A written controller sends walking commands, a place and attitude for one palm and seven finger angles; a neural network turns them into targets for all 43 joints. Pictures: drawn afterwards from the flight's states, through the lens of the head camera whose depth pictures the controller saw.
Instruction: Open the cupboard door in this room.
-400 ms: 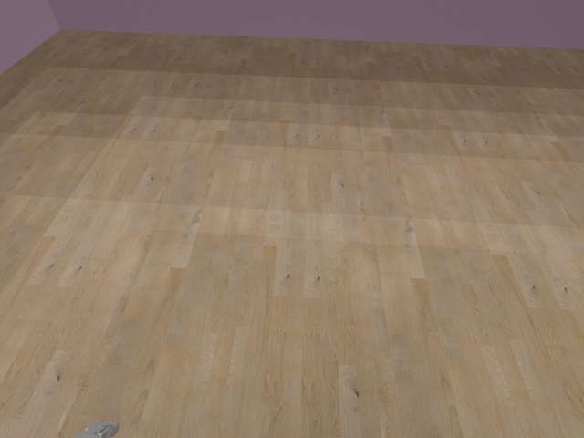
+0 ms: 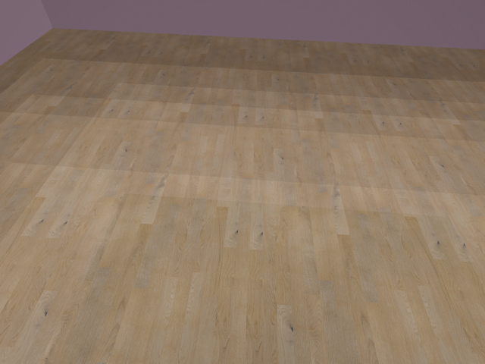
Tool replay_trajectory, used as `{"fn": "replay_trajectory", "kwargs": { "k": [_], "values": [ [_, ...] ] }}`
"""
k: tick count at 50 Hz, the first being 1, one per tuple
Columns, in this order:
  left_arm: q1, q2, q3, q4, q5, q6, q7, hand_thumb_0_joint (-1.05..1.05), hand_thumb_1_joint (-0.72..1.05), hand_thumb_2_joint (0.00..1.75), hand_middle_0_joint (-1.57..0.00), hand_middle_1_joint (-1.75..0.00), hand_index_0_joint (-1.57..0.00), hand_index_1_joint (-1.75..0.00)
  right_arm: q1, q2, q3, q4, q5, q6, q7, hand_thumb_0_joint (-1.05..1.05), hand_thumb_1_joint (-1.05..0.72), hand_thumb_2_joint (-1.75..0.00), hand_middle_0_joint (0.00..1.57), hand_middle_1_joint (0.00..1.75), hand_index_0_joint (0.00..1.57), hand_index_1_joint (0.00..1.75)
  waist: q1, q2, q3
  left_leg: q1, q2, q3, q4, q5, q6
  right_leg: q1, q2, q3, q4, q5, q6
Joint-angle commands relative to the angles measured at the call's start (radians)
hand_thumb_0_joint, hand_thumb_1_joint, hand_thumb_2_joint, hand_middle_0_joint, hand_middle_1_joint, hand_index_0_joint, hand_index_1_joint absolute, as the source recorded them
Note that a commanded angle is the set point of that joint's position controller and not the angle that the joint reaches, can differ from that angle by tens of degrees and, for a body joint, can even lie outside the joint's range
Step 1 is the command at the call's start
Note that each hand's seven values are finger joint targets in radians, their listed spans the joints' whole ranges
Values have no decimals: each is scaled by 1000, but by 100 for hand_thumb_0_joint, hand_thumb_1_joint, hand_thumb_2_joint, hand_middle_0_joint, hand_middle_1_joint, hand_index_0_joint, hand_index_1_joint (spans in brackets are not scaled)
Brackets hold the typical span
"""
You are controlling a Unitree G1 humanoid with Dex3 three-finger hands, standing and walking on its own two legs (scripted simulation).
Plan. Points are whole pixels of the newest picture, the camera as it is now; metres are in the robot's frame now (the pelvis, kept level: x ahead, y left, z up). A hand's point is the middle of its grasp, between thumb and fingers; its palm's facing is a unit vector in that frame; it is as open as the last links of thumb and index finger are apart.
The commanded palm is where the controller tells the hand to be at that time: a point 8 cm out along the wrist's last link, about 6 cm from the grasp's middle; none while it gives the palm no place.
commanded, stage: stand and wait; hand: left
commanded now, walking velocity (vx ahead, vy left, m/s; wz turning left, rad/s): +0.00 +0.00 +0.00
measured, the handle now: out of the picture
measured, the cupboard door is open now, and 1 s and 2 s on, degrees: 0 0 0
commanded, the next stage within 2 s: turn or walk to find it in 0.50 s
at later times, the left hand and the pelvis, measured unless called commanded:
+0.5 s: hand out of the picture +0.06 +0.25 -0.15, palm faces -0.04 -0.94 -0.34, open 7.3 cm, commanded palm none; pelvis -0.01 +0.00 +0.00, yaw +0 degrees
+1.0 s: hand out of the picture +0.02 +0.22 -0.18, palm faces +0.12 -0.96 -0.24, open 7.3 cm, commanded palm none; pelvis -0.03 +0.01 -0.01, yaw +8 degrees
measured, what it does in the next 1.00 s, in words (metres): lifts its right foot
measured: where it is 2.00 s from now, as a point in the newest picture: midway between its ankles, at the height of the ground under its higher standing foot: outside the picture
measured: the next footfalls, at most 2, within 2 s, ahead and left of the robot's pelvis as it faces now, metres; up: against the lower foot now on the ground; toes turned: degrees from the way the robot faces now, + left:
right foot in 1.12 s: +0.00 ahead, -0.12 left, +0.00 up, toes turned +12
left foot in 1.48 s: -0.09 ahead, +0.12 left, +0.00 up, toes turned +27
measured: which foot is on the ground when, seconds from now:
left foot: down 0.00-1.00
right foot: down 0.00-0.86, up 0.88-1.00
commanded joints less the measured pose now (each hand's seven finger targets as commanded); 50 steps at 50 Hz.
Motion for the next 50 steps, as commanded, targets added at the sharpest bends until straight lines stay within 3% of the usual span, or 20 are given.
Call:
{"fn": "replay_trajectory", "kwargs": {
  "k": [1, 11, 24, 28, 33, 37, 39, 41, 42, 43, 44, 45, 47, 50],
  "values": [
    [-59, 216, 54, -64, -1, -30, 18, 0, 90, 90, -20, -30, -20, -30, -46, -202, -44, -57, 6, -30, -19, 0, -90, -90, 20, 30, 20, 30, -6, -1, -67, 17, 107, -80, -61, 179, 38, 14, -117, 97, -82, 190, -36],
    [-51, 222, 50, -30, -2, -29, 14, 0, 90, 90, -20, -30, -20, -30, -25, -213, -39, -18, 8, -28, -16, 0, -90, -90, 20, 30, 20, 30, -6, -2, -44, 9, 108, -90, -88, 106, 36, -6, -116, 113, -125, 79, -36],
    [-51, 223, 47, -18, -1, -29, 13, 0, 90, 90, -20, -30, -20, -30, -18, -215, -36, 2, 8, -28, -14, 0, -90, -90, 20, 30, 20, 30, -5, -11, -21, -4, 109, -96, -103, 86, 34, -21, -114, 118, -141, 45, -34],
    [-47, 215, 52, -29, 0, -23, 15, 0, 90, 90, -20, -30, -20, -30, -14, -208, -37, -9, 7, -25, -10, 0, -90, -90, 20, 30, 20, 30, -2, 11, -30, -35, 107, -108, -84, 111, 37, -7, -120, 94, -113, 46, -28],
    [24, 117, 42, -44, 1, 7, 29, 0, 90, 90, -20, -30, -20, -30, 45, -83, -20, -32, 4, 7, -5, 0, -90, -90, 20, 30, 20, 30, 1, -38, -41, -117, 80, -92, 17, 157, 17, -3, -160, 81, -60, 98, -14],
    [35, 134, 57, -91, 4, 17, 37, 0, 90, 90, -20, -30, -20, -30, 87, -71, -36, -65, 5, 24, -5, 0, -90, -90, 20, 30, 20, 30, -7, -99, -57, -138, 48, -64, 151, 132, 11, -46, -236, 97, -49, 117, -59],
    [31, 130, 61, -117, 6, 20, 38, 0, 90, 90, -20, -30, -20, -30, 104, -65, -45, -79, 5, 28, -4, 0, -90, -90, 20, 30, 20, 30, -14, -86, -60, -132, 48, -72, 178, 131, 16, -82, -246, 75, -16, 115, -67],
    [16, 111, 64, -144, 7, 25, 40, 0, 90, 90, -20, -30, -20, -30, 122, -70, -53, -95, 3, 29, -1, 0, -90, -90, 20, 30, 20, 30, -26, -22, -48, -140, 75, -138, 134, 156, 36, -129, -200, 15, 61, 44, -40],
    [7, 92, 63, -154, 6, 28, 39, 0, 90, 90, -20, -30, -20, -30, 131, -81, -56, -102, 0, 27, 0, 0, -90, -90, 20, 30, 20, 30, -30, 50, -36, -165, 109, -224, 64, 170, 61, -141, -139, -33, 138, -19, -9],
    [14, 62, 63, -165, 2, 29, 39, 0, 90, 90, -20, -30, -20, -30, 139, -109, -63, -111, -5, 22, -3, 0, -90, -90, 20, 30, 20, 30, -30, 157, -30, -171, 183, -369, -38, 196, 112, -160, -57, -84, 261, -89, 26],
    [15, 42, 62, -175, 1, 26, 41, 0, 90, 90, -20, -30, -20, -30, 154, -127, -74, -119, -2, 16, -8, 0, -90, -90, 20, 30, 20, 30, -33, 234, -40, -125, 243, -492, -102, 292, 176, -220, -15, -66, 394, -231, 36],
    [12, 44, 64, -183, 3, 24, 44, 0, 90, 90, -20, -30, -20, -30, 172, -127, -78, -123, 1, 13, -14, 0, -90, -90, 20, 30, 20, 30, -37, 231, -51, -80, 266, -528, -101, 379, 222, -269, -24, -14, 490, -309, 32],
    [31, 20, 68, -180, -2, 18, 43, 0, 90, 90, -20, -30, -20, -30, 163, -113, -83, -131, -2, 14, -25, 0, -90, -90, 20, 30, 20, 30, -27, 180, -95, -7, 246, -477, -42, 471, 236, -301, -31, 23, 519, -303, 34],
    [54, -14, 66, -180, -8, 13, 39, 0, 90, 90, -20, -30, -20, -30, 157, -98, -92, -142, -4, 21, -29, 0, -90, -90, 20, 30, 20, 30, -24, 146, -118, -1, 201, -432, -3, 501, 212, -234, -7, 5, 376, -268, 42]
  ]
}}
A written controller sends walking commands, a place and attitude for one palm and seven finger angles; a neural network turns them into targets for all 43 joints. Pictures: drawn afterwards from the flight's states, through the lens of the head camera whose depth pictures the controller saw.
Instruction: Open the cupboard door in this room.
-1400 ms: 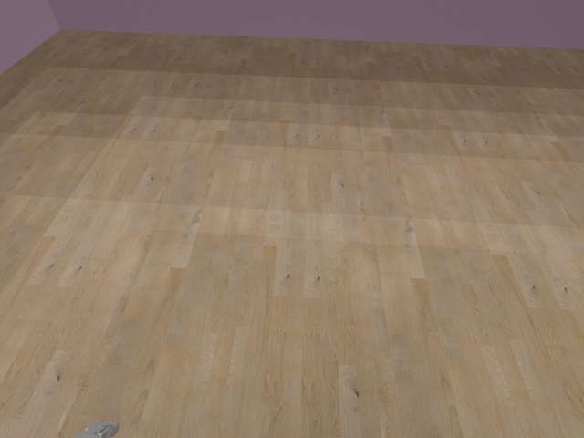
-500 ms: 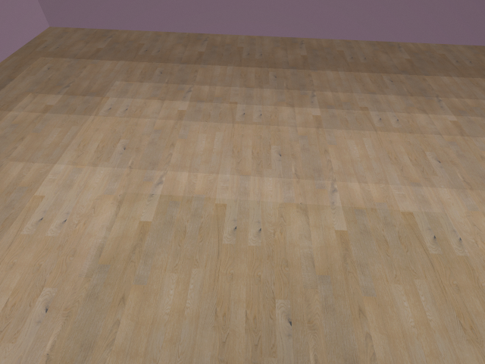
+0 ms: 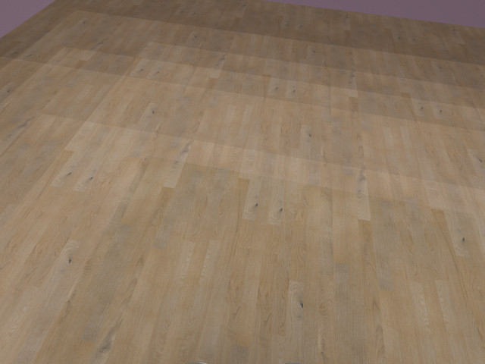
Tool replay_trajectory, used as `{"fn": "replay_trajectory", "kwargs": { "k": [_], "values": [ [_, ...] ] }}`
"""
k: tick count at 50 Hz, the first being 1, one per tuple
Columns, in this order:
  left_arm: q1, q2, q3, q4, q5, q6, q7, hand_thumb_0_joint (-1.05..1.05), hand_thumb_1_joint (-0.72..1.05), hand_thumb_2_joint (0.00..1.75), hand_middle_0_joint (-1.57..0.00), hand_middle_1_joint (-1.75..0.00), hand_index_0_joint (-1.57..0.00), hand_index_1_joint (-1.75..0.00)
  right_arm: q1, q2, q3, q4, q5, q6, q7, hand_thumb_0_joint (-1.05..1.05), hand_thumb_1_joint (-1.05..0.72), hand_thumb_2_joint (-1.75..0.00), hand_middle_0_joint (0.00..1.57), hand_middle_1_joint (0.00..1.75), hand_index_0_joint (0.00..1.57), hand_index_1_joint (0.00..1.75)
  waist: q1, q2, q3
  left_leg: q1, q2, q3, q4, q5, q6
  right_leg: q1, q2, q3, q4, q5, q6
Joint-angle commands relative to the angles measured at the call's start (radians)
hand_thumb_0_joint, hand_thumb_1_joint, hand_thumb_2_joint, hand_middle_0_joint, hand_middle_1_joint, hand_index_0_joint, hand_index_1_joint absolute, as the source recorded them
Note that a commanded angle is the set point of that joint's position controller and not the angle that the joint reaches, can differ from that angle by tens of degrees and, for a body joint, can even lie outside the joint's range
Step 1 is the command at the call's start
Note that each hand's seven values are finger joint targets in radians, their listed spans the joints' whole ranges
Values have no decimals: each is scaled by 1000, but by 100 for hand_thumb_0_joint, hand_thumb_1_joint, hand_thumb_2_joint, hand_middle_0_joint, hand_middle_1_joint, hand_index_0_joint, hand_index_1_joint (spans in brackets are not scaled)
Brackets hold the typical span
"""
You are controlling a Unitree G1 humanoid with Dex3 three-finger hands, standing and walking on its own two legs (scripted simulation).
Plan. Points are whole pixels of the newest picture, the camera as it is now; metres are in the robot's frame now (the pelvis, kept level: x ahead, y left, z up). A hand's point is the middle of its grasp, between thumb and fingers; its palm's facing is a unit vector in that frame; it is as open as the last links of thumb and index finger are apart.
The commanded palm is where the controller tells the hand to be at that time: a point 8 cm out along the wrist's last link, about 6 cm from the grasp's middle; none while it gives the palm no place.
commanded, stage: turn or walk to find it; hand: left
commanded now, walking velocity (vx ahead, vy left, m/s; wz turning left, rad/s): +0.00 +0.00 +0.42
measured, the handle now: out of the picture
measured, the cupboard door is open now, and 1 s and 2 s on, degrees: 0 0 0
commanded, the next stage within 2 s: stand and wait in 1.82 s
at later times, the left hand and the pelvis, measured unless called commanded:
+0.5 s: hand out of the picture -0.06 +0.21 -0.18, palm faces +0.28 -0.93 -0.23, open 7.3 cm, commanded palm none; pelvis -0.03 +0.01 -0.01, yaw +16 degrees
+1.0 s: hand out of the picture -0.04 +0.21 -0.14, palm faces +0.44 -0.85 -0.27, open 7.3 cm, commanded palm none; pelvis -0.04 -0.01 +0.00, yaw +27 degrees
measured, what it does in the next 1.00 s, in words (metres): steps on the spot, turning left: right foot, then left foot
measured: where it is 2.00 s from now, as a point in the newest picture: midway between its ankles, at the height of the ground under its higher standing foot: outside the picture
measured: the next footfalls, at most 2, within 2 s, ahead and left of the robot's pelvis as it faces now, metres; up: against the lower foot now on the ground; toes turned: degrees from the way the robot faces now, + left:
right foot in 0.12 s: +0.01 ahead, -0.13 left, +0.00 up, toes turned +3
left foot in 0.48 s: -0.04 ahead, +0.12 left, +0.00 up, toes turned +19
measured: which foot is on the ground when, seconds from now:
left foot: down 0.00-0.12, up 0.14-0.46, down 0.48-0.92, up 0.94-1.00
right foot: up 0.00-0.10, down 0.12-0.50, up 0.52-0.90, down 0.92-1.00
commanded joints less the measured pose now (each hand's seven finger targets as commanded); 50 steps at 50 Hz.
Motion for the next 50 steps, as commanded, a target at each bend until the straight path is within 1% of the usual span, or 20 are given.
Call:
{"fn": "replay_trajectory", "kwargs": {
  "k": [1, 4, 5, 6, 7, 8, 11, 19, 22, 23, 24, 25, 26, 31, 41, 44, 45, 46, 47, 50],
  "values": [
    [38, 67, 35, -93, -8, -38, 9, 0, 90, 90, -20, -30, -20, -30, 32, -247, -79, -74, 1, -16, -31, 0, -90, -90, 20, 30, 20, 30, 5, 150, -176, 181, 251, -307, -132, 472, 174, 21, 7, 20, -119, 21, 4],
    [118, 75, 44, -81, -7, -44, 12, 0, 90, 90, -20, -30, -20, -30, 15, -227, -83, -87, 10, -6, -22, 0, -90, -90, 20, 30, 20, 30, 36, 133, -180, 55, 173, -270, -90, 286, 97, 233, 15, -5, -421, 228, 4],
    [145, 122, 54, -77, 2, -50, 17, 0, 90, 90, -20, -30, -20, -30, 9, -191, -82, -96, 18, -5, -15, 0, -90, -90, 20, 30, 20, 30, 46, 43, -176, -80, 121, -210, -10, 144, 46, 364, -79, 71, -513, 266, -21],
    [151, 202, 74, -82, 17, -56, 23, 0, 90, 90, -20, -30, -20, -30, 7, -134, -75, -125, 20, -6, -11, 0, -90, -90, 20, 30, 20, 30, 49, -203, -135, -271, -4, -14, 192, -126, -26, 411, -335, 327, -586, 264, -118],
    [122, 227, 69, -104, 15, -52, 21, 0, 90, 90, -20, -30, -20, -30, -35, -149, -84, -138, 7, -3, -10, 0, -90, -90, 20, 30, 20, 30, 61, -199, -78, -270, -4, 40, 391, -304, -42, 260, -457, 367, -607, 351, -200],
    [101, 191, 69, -107, 15, -61, 25, 0, 90, 90, -20, -30, -20, -30, -57, -153, -89, -129, 2, 11, -6, 0, -90, -90, 20, 30, 20, 30, 49, -201, -44, -250, 37, 10, 509, -288, -39, 157, -415, 357, -615, 365, -203],
    [10, 134, 49, -120, 18, -63, 20, 0, 90, 90, -20, -30, -20, -30, 15, -132, -86, -73, 6, 22, 9, 0, -90, -90, 20, 30, 20, 30, -18, -141, 4, -214, 70, 73, 656, -149, -57, 105, -293, 135, -567, 427, -175],
    [157, 196, 70, -67, 28, -57, 15, 0, 90, 90, -20, -30, -20, -30, -119, -109, -56, -102, 17, 10, 11, 0, -90, -90, 20, 30, 20, 30, 66, -182, -47, -89, 74, 186, 269, -234, -65, 247, -324, 51, -467, 695, -192],
    [138, 204, 76, -59, 22, -52, 14, 0, 90, 90, -20, -30, -20, -30, -44, -124, -54, -85, 18, -7, 6, 0, -90, -90, 20, 30, 20, 30, 29, -174, -116, 73, 58, 221, -21, -88, -52, 260, -295, -19, -338, 770, -124],
    [129, 191, 72, -64, 13, -47, 11, 0, 90, 90, -20, -30, -20, -30, 4, -158, -60, -74, 15, -15, 7, 0, -90, -90, 20, 30, 20, 30, -1, -105, -146, 204, 87, 193, -155, 76, -37, 195, -265, -69, -235, 707, -73],
    [149, 136, 67, -88, 5, -40, 6, 0, 90, 90, -20, -30, -20, -30, 34, -256, -80, -75, 5, -26, 3, 0, -90, -90, 20, 30, 20, 30, -11, 149, -190, 386, 302, -61, -187, 376, 46, -28, -163, -136, -49, 367, 0],
    [106, 85, 44, -122, 14, -38, 4, 0, 90, 90, -20, -30, -20, -30, 82, -318, -94, -69, 15, -20, 1, 0, -90, -90, 20, 30, 20, 30, -28, 285, -174, 403, 466, -200, -172, 740, 152, -163, -95, -110, 119, -132, 32],
    [42, 90, 44, -122, 12, -23, 13, 0, 90, 90, -20, -30, -20, -30, 124, -298, -93, -44, 13, -26, -16, 0, -90, -90, 20, 30, 20, 30, -60, 249, -187, 364, 449, -208, -165, 797, 182, -171, -89, -17, 203, -127, 32],
    [58, 87, 56, -71, 7, -22, -8, 0, 90, 90, -20, -30, -20, -30, -21, -221, -67, -81, 9, -33, -28, 0, -90, -90, 20, 30, 20, 30, 7, 143, -107, 252, 291, -51, -183, 561, 142, -141, -90, -10, 232, 84, 43],
    [25, 57, 52, -110, 0, -27, 0, 0, 90, 90, -20, -30, -20, -30, -3, -223, -84, -88, -1, -16, -22, 0, -90, -90, 20, 30, 20, 30, -4, 158, -86, 170, 280, -179, -181, 428, 159, 25, -29, -21, -124, 77, 31],
    [105, 67, 56, -96, -1, -44, 7, 0, 90, 90, -20, -30, -20, -30, -23, -215, -87, -96, 6, -13, -17, 0, -90, -90, 20, 30, 20, 30, 40, 116, -117, 83, 228, -173, -90, 358, 106, 209, -23, -31, -400, 270, 24],
    [125, 105, 65, -95, 5, -56, 11, 0, 90, 90, -20, -30, -20, -30, -10, -184, -85, -97, 13, -15, -11, 0, -90, -90, 20, 30, 20, 30, 48, 39, -125, -9, 175, -135, -15, 231, 55, 327, -89, 29, -508, 358, 8],
    [148, 195, 81, -94, 21, -68, 19, 0, 90, 90, -20, -30, -20, -30, 12, -116, -73, -117, 20, -18, -5, 0, -90, -90, 20, 30, 20, 30, 51, -228, -143, -193, 33, 30, 195, -92, -20, 439, -340, 284, -565, 474, -80],
    [151, 226, 79, -107, 17, -62, 15, 0, 90, 90, -20, -30, -20, -30, -6, -132, -83, -133, 10, -10, -8, 0, -90, -90, 20, 30, 20, 30, 63, -244, -121, -208, 8, 66, 388, -360, -37, 325, -472, 332, -570, 551, -183],
    [19, 139, 65, -138, 13, -58, 18, 0, 90, 90, -20, -30, -20, -30, 1, -143, -93, -82, 2, 20, 7, 0, -90, -90, 20, 30, 20, 30, 3, -140, -7, -200, 73, 43, 649, -206, -44, 122, -335, 195, -614, 312, -167]
  ]
}}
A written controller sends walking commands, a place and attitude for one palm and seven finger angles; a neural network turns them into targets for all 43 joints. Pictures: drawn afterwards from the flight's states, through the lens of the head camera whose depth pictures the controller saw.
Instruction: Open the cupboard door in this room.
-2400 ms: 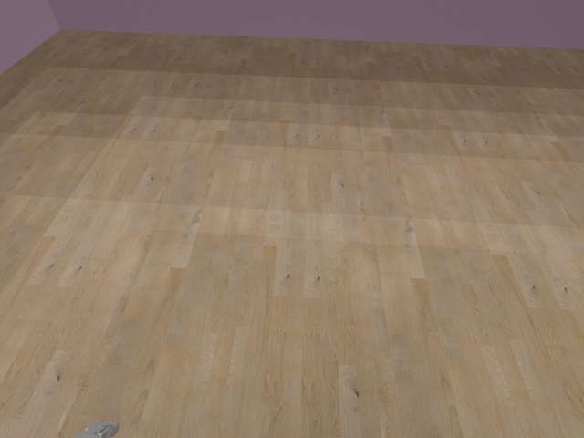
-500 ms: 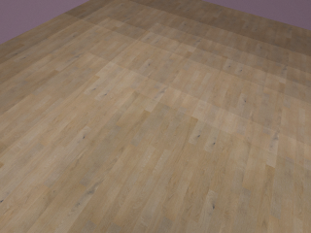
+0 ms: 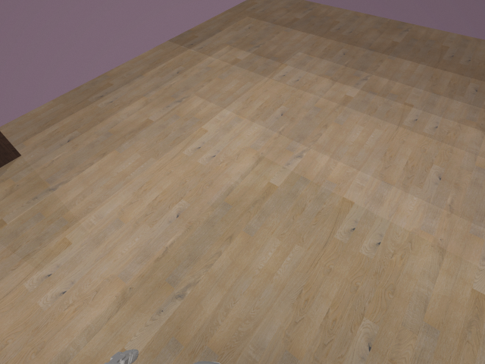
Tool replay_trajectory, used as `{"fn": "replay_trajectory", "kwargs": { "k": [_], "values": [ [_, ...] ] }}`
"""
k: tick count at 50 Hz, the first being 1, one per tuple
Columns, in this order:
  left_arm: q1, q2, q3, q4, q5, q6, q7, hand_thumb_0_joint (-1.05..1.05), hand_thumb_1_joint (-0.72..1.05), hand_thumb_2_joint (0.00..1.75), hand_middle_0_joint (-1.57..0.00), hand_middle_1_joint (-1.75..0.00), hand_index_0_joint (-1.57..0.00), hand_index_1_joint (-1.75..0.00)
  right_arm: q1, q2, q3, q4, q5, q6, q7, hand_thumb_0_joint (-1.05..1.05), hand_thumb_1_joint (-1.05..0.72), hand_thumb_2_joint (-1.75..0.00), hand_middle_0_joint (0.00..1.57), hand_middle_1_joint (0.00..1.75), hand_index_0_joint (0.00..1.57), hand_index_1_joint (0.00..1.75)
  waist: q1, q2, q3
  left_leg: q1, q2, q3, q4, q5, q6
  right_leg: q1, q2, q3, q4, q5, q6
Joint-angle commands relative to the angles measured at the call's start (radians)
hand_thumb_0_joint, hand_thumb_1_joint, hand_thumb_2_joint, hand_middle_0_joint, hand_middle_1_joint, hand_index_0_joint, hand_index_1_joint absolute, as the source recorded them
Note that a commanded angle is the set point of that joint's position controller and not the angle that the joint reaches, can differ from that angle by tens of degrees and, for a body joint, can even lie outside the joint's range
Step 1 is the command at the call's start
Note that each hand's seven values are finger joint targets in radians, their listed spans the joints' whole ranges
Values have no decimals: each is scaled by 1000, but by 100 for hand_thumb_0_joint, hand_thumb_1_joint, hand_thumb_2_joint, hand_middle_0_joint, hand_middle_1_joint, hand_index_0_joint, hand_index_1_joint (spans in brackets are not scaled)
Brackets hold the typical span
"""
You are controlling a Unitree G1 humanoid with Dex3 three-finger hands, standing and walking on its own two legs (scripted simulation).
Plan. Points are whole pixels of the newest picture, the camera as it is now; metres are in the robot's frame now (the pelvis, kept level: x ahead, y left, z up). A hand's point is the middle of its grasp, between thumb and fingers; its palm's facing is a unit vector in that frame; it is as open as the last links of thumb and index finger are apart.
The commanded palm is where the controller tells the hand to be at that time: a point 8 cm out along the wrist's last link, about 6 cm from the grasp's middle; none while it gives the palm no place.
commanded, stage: turn or walk to find it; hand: left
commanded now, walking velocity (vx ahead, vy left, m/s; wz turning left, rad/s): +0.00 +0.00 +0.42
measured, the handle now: out of the picture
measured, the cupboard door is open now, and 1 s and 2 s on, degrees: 0 0 0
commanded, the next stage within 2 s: stand and wait in 0.82 s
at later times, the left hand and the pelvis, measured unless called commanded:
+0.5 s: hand out of the picture -0.04 +0.27 -0.17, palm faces +0.25 -0.94 -0.23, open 7.3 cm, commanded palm none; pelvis -0.02 +0.05 +0.01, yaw +12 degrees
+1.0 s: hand out of the picture -0.05 +0.21 -0.15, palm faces +0.40 -0.88 -0.25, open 7.3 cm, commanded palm none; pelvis -0.05 +0.01 +0.01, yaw +24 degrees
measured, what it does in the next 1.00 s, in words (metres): steps on the spot, turning left: left foot, then right foot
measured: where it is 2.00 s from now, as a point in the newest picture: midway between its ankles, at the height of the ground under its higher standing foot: outside the picture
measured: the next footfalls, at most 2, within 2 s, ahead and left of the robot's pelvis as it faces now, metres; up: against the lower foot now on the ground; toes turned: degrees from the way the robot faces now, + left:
left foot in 0.32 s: +0.01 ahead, +0.14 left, +0.00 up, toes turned +14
right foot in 0.84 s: +0.01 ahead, -0.07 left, +0.00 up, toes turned +19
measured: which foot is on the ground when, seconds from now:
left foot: up 0.00-0.30, down 0.32-0.84, up 0.86-1.00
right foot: down 0.00-0.32, up 0.34-0.82, down 0.84-1.00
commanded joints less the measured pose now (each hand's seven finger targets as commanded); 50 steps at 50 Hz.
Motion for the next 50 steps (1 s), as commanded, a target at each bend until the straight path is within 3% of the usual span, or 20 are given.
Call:
{"fn": "replay_trajectory", "kwargs": {
  "k": [1, 10, 12, 14, 15, 16, 17, 18, 19, 21, 23, 33, 37, 39, 40, 41, 42, 43, 46, 50],
  "values": [
    [-17, 173, 49, -73, 3, -17, 20, 0, 90, 90, -20, -30, -20, -30, 15, -83, -30, -55, -3, -12, 7, 0, -90, -90, 20, 30, 20, 30, -8, -189, 11, -139, 75, 15, 356, 64, -30, 12, -267, 186, -300, 131, -98],
    [120, 222, 69, -4, 15, -14, 19, 0, 90, 90, -20, -30, -20, -30, -92, -46, 0, -75, 12, -25, 7, 0, -90, -90, 20, 30, 20, 30, 68, -232, -47, -29, 89, 135, -42, -28, -48, 152, -310, 82, -186, 469, -136],
    [111, 236, 73, 2, 15, -8, 18, 0, 90, 90, -20, -30, -20, -30, -58, -47, 2, -69, 14, -30, 4, 0, -90, -90, 20, 30, 20, 30, 54, -248, -72, 38, 76, 165, -150, 10, -40, 147, -309, 56, -141, 498, -116],
    [93, 229, 73, 9, 6, -2, 15, 0, 90, 90, -20, -30, -20, -30, -2, -64, 0, -54, 11, -39, 1, 0, -90, -90, 20, 30, 20, 30, 21, -222, -89, 168, 77, 177, -344, 167, -28, 91, -282, -1, -58, 440, -55],
    [91, 203, 70, 5, -2, 6, 12, 0, 90, 90, -20, -30, -20, -30, 37, -104, -8, -50, 10, -47, 3, 0, -90, -90, 20, 30, 20, 30, -4, -105, -113, 297, 126, 118, -458, 295, -11, -5, -249, -47, 58, 313, -5],
    [106, 138, 62, -25, -8, 14, 6, 0, 90, 90, -20, -30, -20, -30, 67, -208, -29, -54, 0, -56, 0, 0, -90, -90, 20, 30, 20, 30, -15, 200, -117, 395, 371, -206, -515, 564, 91, -239, -116, -103, 260, -96, 74],
    [45, 120, 45, -48, 3, 24, 10, 0, 90, 90, -20, -30, -20, -30, 101, -251, -41, -42, 1, -51, -8, 0, -90, -90, 20, 30, 20, 30, -45, 248, -100, 325, 469, -302, -566, 615, 182, -278, -72, -31, 436, -346, 82],
    [-9, 127, 51, -44, 4, 33, 15, 0, 90, 90, -20, -30, -20, -30, 101, -227, -37, -31, 0, -55, -21, 0, -90, -90, 20, 30, 20, 30, -53, 233, -75, 253, 430, -285, -578, 547, 181, -286, -77, 52, 513, -298, 76],
    [-16, 136, 57, -28, 1, 34, 8, 0, 90, 90, -20, -30, -20, -30, 42, -200, -26, -42, -1, -53, -28, 0, -90, -90, 20, 30, 20, 30, -27, 186, -32, 221, 389, -241, -578, 472, 178, -300, -84, 71, 556, -223, 73],
    [36, 132, 58, 7, 3, 26, -5, 0, 90, 90, -20, -30, -20, -30, -28, -159, -9, -65, 1, -63, -31, 0, -90, -90, 20, 30, 20, 30, 11, 90, -49, 233, 319, -148, -561, 510, 159, -281, -82, 68, 560, -113, 82],
    [57, 130, 57, 21, 1, 26, -5, 0, 90, 90, -20, -30, -20, -30, -24, -157, -9, -68, 5, -68, -32, 0, -90, -90, 20, 30, 20, 30, 14, 83, -75, 268, 292, -118, -553, 579, 159, -264, -72, 63, 530, -86, 92],
    [-16, 104, 50, -25, -5, 24, 4, 0, 90, 90, -20, -30, -20, -30, 21, -165, -27, -65, -3, -54, -28, 0, -90, -90, 20, 30, 20, 30, -19, 86, -71, 265, 292, -245, -544, 527, 194, -185, -26, 71, 283, -142, 93],
    [37, 100, 48, -24, -11, 17, 11, 0, 90, 90, -20, -30, -20, -30, -9, -168, -33, -79, -6, -45, -21, 0, -90, -90, 20, 30, 20, 30, 8, 86, -77, 160, 267, -291, -529, 469, 180, -36, 6, 64, 108, -97, 72],
    [95, 108, 51, -15, -11, 9, 14, 0, 90, 90, -20, -30, -20, -30, -26, -161, -33, -87, 1, -43, -16, 0, -90, -90, 20, 30, 20, 30, 41, 63, -94, 81, 222, -272, -479, 396, 139, 102, 7, 55, -87, 31, 66],
    [115, 141, 57, -14, -6, -1, 18, 0, 90, 90, -20, -30, -20, -30, -28, -134, -33, -90, 8, -43, -11, 0, -90, -90, 20, 30, 20, 30, 51, 0, -98, 1, 171, -236, -409, 328, 93, 205, -41, 97, -216, 88, 54],
    [131, 217, 71, -18, 8, -11, 25, 0, 90, 90, -20, -30, -20, -30, -5, -71, -22, -106, 16, -44, -6, 0, -90, -90, 20, 30, 20, 30, 53, -220, -106, -177, 51, -98, -218, 111, 24, 307, -263, 327, -316, 26, -21],
    [106, 261, 72, -39, 10, -8, 22, 0, 90, 90, -20, -30, -20, -30, -19, -66, -23, -125, 5, -40, -7, 0, -90, -90, 20, 30, 20, 30, 58, -319, -64, -192, -16, 12, -6, -92, -12, 177, -429, 446, -352, 67, -120],
    [79, 232, 74, -48, 3, -14, 25, 0, 90, 90, -20, -30, -20, -30, -33, -97, -32, -114, -6, -26, -8, 0, -90, -90, 20, 30, 20, 30, 53, -310, -54, -163, 28, -31, 125, -89, -9, 76, -401, 425, -356, 83, -144],
    [-25, 154, 46, -49, 4, -20, 22, 0, 90, 90, -20, -30, -20, -30, 29, -67, -25, -46, -2, -15, 2, 0, -90, -90, 20, 30, 20, 30, -14, -164, 7, -120, 65, 11, 270, 63, -23, 12, -256, 215, -302, 179, -116],
    [58, 151, 42, 5, 9, -25, 20, 0, 90, 90, -20, -30, -20, -30, 5, -41, -11, -27, 5, -19, -4, 0, -90, -90, 20, 30, 20, 30, 22, -200, 1, -55, 78, 63, 121, 42, -42, 56, -241, 158, -277, 302, -119]
  ]
}}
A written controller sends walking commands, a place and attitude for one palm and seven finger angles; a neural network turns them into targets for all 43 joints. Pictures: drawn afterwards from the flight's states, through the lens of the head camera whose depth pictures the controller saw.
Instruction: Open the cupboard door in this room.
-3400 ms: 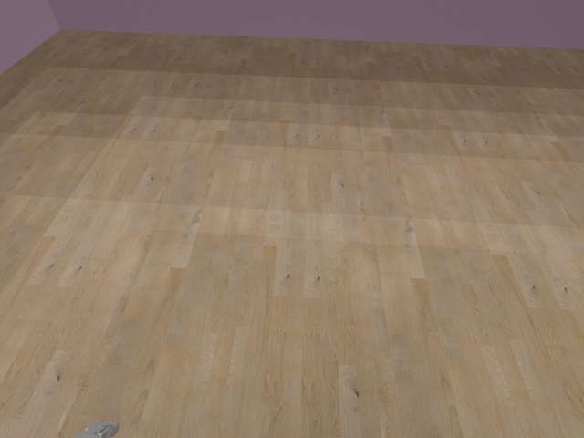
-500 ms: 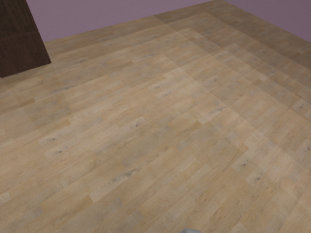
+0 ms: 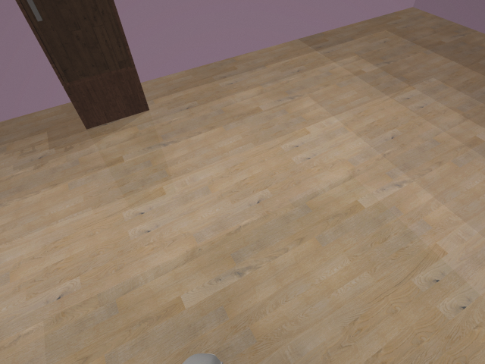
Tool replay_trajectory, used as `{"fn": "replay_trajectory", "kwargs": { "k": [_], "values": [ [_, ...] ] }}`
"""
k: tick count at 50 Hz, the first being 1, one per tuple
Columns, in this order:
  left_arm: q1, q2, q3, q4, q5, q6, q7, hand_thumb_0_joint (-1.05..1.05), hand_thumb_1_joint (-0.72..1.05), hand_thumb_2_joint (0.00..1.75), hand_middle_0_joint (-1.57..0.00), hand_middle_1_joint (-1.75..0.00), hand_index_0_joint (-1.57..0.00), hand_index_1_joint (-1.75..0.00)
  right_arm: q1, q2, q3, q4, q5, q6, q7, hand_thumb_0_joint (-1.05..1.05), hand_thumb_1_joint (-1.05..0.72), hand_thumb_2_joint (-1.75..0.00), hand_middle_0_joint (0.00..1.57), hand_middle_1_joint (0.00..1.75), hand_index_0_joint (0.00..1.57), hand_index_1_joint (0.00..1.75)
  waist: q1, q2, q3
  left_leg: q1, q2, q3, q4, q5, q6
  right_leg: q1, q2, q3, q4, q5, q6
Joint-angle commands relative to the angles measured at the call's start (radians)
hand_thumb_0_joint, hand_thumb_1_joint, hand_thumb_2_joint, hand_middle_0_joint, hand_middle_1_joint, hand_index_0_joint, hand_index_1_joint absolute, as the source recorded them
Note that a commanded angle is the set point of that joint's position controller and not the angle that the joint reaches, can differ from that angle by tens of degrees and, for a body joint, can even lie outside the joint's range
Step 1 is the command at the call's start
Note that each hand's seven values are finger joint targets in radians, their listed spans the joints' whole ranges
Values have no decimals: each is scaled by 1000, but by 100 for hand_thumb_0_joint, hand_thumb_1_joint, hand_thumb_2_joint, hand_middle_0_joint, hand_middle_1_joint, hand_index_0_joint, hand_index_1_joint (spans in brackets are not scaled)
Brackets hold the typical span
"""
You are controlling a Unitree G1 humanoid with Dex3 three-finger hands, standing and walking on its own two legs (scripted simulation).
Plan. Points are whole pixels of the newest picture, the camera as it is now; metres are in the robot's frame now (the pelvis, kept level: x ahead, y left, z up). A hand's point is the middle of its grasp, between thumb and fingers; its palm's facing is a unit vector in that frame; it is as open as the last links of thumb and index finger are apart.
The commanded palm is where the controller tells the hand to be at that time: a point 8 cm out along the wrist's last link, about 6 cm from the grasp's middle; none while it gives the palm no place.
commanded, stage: stand and wait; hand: left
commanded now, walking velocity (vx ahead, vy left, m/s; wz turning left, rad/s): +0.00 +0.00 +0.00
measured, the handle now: (32, 3) +1.61 +1.09 +0.01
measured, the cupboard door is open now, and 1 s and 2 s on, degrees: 0 0 0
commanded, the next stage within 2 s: turn or walk to find it in 0.72 s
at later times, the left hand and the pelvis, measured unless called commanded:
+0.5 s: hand out of the picture -0.05 +0.21 -0.18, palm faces +0.04 -0.98 -0.18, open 7.3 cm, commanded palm none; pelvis -0.02 +0.04 +0.00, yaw +0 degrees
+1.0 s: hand out of the picture -0.04 +0.21 -0.18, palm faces +0.10 -0.97 -0.20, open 7.3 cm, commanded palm none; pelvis -0.04 +0.04 -0.01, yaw +3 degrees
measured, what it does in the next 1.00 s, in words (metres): steps on the spot: left foot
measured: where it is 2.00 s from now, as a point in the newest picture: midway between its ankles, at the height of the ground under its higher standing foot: outside the picture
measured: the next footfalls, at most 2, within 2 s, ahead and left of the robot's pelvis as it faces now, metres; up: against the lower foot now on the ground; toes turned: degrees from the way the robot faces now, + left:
left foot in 0.18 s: +0.02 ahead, +0.15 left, +0.00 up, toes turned +3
right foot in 1.46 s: +0.00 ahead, -0.08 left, +0.00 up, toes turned +12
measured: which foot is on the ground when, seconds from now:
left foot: up 0.00-0.16, down 0.18-1.00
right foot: down 0.00-1.00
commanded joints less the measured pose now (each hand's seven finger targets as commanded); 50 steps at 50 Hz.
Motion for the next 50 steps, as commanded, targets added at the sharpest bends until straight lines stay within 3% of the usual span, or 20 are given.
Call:
{"fn": "replay_trajectory", "kwargs": {
  "k": [1, 4, 5, 7, 8, 9, 10, 11, 13, 15, 16, 18, 19, 20, 27, 36, 39, 42, 45, 50],
  "values": [
    [37, 184, 46, -28, 7, -28, 12, 0, 90, 90, -20, -30, -20, -30, -19, -23, 3, -49, 9, -27, -10, 0, -90, -90, 20, 30, 20, 30, 31, -202, 9, 41, 41, 39, -108, -38, -17, 1, -237, 167, -191, 271, -127],
    [86, 203, 50, 17, 8, -23, 10, 0, 90, 90, -20, -30, -20, -30, -49, -8, 20, -42, 13, -42, -17, 0, -90, -90, 20, 30, 20, 30, 57, -221, -12, 117, 40, 79, -323, -51, -10, 43, -235, 179, -149, 358, -138],
    [78, 202, 49, 30, 6, -22, 10, 0, 90, 90, -20, -30, -20, -30, -24, -2, 24, -28, 15, -48, -20, 0, -90, -90, 20, 30, 20, 30, 42, -226, -27, 170, 39, 88, -413, -6, -10, 42, -226, 166, -122, 364, -123],
    [59, 178, 42, 46, -7, -18, 12, 0, 90, 90, -20, -30, -20, -30, 54, -8, 32, 19, 16, -65, -26, 0, -90, -90, 20, 30, 20, 30, 8, -175, -65, 348, 48, 81, -648, 205, 0, -13, -171, 119, -36, 314, -55],
    [88, 138, 32, 50, -15, -12, 9, 0, 90, 90, -20, -30, -20, -30, 53, -57, 29, 25, 14, -78, -30, 0, -90, -90, 20, 30, 20, 30, 22, -35, -86, 437, 139, -11, -669, 351, 32, -91, -108, 80, 24, 203, -6],
    [106, 98, 23, 49, -16, -9, 6, 0, 90, 90, -20, -30, -20, -30, 38, -105, 23, 20, 10, -82, -34, 0, -90, -90, 20, 30, 20, 30, 35, 83, -81, 400, 253, -109, -664, 464, 82, -107, -63, 36, 44, 46, 27],
    [90, 78, 12, 67, -15, -2, 8, 0, 90, 90, -20, -30, -20, -30, -2, -110, 23, 22, 11, -83, -40, 0, -90, -90, 20, 30, 20, 30, 36, 168, -51, 326, 295, -152, -727, 425, 122, -90, -42, 12, 87, -81, 50],
    [50, 85, 8, 80, -11, 6, 8, 0, 90, 90, -20, -30, -20, -30, -11, -91, 29, 32, 9, -85, -46, 0, -90, -90, 20, 30, 20, 30, 20, 192, -4, 269, 286, -156, -774, 403, 140, -79, -41, 15, 147, -139, 57],
    [76, 77, 2, 112, -10, 8, 4, 0, 90, 90, -20, -30, -20, -30, -31, -68, 39, 45, 10, -88, -55, 0, -90, -90, 20, 30, 20, 30, 38, 157, 12, 286, 266, -109, -750, 522, 153, -83, -52, 44, 166, -145, 49],
    [119, 70, -1, 147, -11, 0, 1, 0, 90, 90, -20, -30, -20, -30, -35, -62, 39, 52, 13, -89, -58, 0, -90, -90, 20, 30, 20, 30, 45, 101, -25, 314, 237, -62, -696, 567, 139, -32, -51, 45, 63, -69, 47],
    [142, 66, -4, 163, -9, -4, 1, 0, 90, 90, -20, -30, -20, -30, -39, -57, 39, 55, 15, -89, -58, 0, -90, -90, 20, 30, 20, 30, 53, 64, -28, 315, 211, -45, -672, 527, 121, 0, -52, 47, -21, 13, 49],
    [153, 89, -11, 185, -6, -16, 4, 0, 90, 90, -20, -30, -20, -30, -23, -35, 43, 64, 23, -91, -52, 0, -90, -90, 20, 30, 20, 30, 36, -5, -32, 310, 152, -5, -647, 405, 73, 38, -90, 86, -118, 199, 35],
    [139, 96, -12, 187, -8, -19, 3, 0, 90, 90, -20, -30, -20, -30, -20, -29, 43, 68, 25, -87, -48, 0, -90, -90, 20, 30, 20, 30, 25, -27, -25, 309, 140, 1, -668, 293, 60, 17, -99, 100, -129, 167, 29],
    [120, 97, -12, 189, -6, -20, 3, 0, 90, 90, -20, -30, -20, -30, -19, -25, 42, 75, 23, -81, -46, 0, -90, -90, 20, 30, 20, 30, 21, -99, 5, 310, 135, 4, -668, 253, 53, -15, -92, 104, -136, 143, 25],
    [123, 77, -16, 197, -9, -21, 8, 0, 90, 90, -20, -30, -20, -30, 29, -12, 56, 107, 18, -89, -44, 0, -90, -90, 20, 30, 20, 30, 22, -47, 34, 293, 132, 5, -729, 198, 55, -14, -83, 102, -165, 75, 23],
    [140, 62, -16, 200, -12, -23, 12, 0, 90, 90, -20, -30, -20, -30, 85, 5, 61, 134, 17, -92, -46, 0, -90, -90, 20, 30, 20, 30, 30, -35, 48, 268, 129, 9, -737, 177, 52, -5, -79, 103, -164, 70, 18],
    [130, 73, -4, 188, -13, -18, 15, 0, 90, 90, -20, -30, -20, -30, 92, 3, 57, 130, 16, -87, -42, 0, -90, -90, 20, 30, 20, 30, 34, -34, 51, 218, 128, -6, -719, 180, 55, 4, -86, 78, -128, 53, 23],
    [112, 83, 14, 160, -9, -6, 17, 0, 90, 90, -20, -30, -20, -30, 90, -8, 45, 109, 13, -70, -38, 0, -90, -90, 20, 30, 20, 30, 36, -18, 76, 125, 132, -45, -708, 95, 65, -17, -86, 54, -91, -44, 27],
    [104, 98, 33, 129, -6, -2, 17, 0, 90, 90, -20, -30, -20, -30, 90, -9, 33, 77, 8, -57, -32, 0, -90, -90, 20, 30, 20, 30, 36, -57, 62, 66, 106, -44, -639, 62, 64, -36, -117, 71, -95, -129, 14],
    [50, 154, 61, 53, 1, 5, 19, 0, 90, 90, -20, -30, -20, -30, 119, 7, 15, 16, 2, -39, -23, 0, -90, -90, 20, 30, 20, 30, 16, -193, -6, 71, 56, 35, -396, 32, 46, -114, -263, 153, -170, -262, -59]
  ]
}}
